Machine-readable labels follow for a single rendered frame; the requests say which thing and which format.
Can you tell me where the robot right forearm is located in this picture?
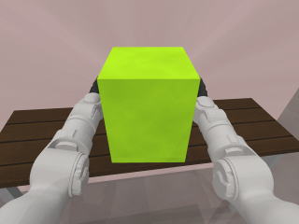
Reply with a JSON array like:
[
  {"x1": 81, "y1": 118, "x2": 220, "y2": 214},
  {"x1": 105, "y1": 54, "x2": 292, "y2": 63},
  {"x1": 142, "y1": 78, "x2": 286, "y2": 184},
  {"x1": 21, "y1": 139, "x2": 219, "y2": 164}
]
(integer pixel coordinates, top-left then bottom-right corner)
[{"x1": 192, "y1": 96, "x2": 274, "y2": 188}]

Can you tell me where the robot right hand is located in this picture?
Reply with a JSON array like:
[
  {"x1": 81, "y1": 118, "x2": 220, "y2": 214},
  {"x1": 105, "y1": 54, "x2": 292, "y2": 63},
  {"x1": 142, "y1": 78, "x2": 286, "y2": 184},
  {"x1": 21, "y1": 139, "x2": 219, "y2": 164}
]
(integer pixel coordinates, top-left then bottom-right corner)
[{"x1": 197, "y1": 78, "x2": 208, "y2": 98}]

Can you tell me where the right robot upper arm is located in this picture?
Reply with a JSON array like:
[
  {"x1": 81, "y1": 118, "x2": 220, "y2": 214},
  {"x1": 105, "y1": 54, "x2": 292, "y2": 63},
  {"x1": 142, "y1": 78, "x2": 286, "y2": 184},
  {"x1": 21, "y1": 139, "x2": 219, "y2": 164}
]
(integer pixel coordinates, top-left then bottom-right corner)
[{"x1": 212, "y1": 155, "x2": 299, "y2": 224}]

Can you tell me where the table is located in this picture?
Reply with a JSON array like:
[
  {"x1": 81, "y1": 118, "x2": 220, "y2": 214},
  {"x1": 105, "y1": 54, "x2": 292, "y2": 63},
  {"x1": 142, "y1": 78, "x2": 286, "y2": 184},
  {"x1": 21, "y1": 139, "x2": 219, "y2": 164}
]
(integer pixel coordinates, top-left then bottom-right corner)
[{"x1": 0, "y1": 98, "x2": 299, "y2": 213}]

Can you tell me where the carton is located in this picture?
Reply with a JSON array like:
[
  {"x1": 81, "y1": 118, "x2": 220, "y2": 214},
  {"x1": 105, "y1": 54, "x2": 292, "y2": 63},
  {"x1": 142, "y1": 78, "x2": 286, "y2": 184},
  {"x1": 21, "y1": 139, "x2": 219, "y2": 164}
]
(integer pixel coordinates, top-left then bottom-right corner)
[{"x1": 96, "y1": 47, "x2": 201, "y2": 163}]

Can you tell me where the robot left hand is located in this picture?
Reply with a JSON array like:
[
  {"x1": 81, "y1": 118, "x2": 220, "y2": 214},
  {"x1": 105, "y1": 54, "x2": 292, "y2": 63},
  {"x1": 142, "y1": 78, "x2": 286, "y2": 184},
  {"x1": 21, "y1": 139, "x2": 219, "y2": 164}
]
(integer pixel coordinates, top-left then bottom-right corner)
[{"x1": 89, "y1": 78, "x2": 100, "y2": 94}]

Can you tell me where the left robot upper arm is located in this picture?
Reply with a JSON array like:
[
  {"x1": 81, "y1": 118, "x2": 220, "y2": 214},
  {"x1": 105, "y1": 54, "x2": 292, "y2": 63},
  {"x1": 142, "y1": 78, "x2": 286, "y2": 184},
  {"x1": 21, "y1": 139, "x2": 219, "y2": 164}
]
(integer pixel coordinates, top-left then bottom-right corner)
[{"x1": 0, "y1": 147, "x2": 90, "y2": 224}]

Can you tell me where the robot left forearm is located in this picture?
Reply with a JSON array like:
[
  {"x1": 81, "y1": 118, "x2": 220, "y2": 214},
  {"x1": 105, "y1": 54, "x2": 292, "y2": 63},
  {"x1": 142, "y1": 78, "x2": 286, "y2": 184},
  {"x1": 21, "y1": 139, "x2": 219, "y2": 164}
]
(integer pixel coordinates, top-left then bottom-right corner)
[{"x1": 29, "y1": 92, "x2": 104, "y2": 187}]

